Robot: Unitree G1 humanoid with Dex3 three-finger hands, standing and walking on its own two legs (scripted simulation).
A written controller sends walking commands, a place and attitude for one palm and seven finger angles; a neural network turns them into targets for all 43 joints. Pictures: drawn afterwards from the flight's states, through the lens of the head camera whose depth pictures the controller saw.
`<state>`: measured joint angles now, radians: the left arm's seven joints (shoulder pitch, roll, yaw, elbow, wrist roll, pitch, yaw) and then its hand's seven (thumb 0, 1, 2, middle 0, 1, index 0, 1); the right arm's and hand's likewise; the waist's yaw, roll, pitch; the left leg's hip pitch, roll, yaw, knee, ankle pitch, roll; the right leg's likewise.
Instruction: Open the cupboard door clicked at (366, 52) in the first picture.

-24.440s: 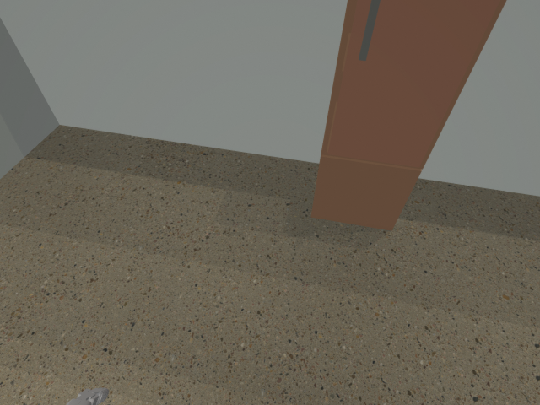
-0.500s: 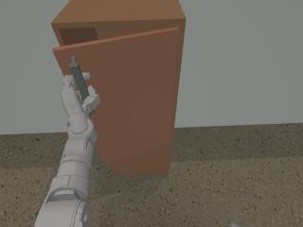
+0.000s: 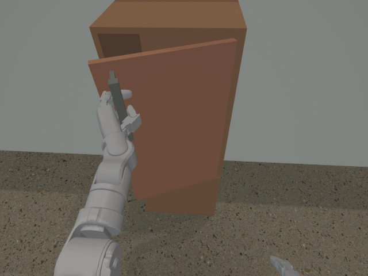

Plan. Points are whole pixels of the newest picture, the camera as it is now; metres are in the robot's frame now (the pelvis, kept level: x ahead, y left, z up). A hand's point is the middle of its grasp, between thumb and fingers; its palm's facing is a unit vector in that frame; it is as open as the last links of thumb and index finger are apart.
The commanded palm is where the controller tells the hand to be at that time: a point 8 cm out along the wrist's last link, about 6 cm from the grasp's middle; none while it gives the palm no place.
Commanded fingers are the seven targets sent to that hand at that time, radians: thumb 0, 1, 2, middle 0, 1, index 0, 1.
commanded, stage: pull the door open along its arc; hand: left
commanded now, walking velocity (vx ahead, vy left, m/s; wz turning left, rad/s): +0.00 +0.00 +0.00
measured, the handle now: (121, 108) +0.45 +0.18 +0.14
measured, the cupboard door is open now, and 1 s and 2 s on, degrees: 21 48 47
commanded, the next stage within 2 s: open thumb and fingers to let go in 0.56 s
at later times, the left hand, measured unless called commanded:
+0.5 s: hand (164, 155) +0.31 +0.06 +0.15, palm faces +0.31 -0.95 +0.06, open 6.3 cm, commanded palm +0.24 +0.09 +0.14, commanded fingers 0.00 0.90 0.90 -0.40 -1.35 -0.40 -1.35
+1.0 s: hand (170, 155) +0.31 +0.05 +0.15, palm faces +0.35 -0.94 -0.01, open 8.7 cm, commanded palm +0.26 +0.09 +0.14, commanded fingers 0.00 -0.36 0.36 -0.31 -1.22 -0.31 -1.22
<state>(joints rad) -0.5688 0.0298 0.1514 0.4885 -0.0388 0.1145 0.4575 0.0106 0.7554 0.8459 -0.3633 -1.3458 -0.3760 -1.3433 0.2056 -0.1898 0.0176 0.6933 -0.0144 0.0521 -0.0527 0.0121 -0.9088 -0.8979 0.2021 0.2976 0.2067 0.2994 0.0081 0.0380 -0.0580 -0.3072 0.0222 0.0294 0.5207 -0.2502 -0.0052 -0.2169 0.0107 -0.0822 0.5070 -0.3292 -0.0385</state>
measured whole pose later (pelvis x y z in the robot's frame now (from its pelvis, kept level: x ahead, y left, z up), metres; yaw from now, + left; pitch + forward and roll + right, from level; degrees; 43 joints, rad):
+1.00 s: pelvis -0.01 -0.02 +0.00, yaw +1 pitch -4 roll +0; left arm -0.15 -0.13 -0.21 -0.06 0.01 0.30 0.58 0.01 0.25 0.62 -0.36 -1.28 -0.38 -1.28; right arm 0.12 -0.16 0.03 0.67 -0.03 0.11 0.00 0.02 -0.91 -0.90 0.20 0.30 0.21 0.30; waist 0.03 0.06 -0.02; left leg -0.21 0.03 0.00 0.51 -0.24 -0.03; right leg -0.11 0.03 -0.11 0.49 -0.33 -0.06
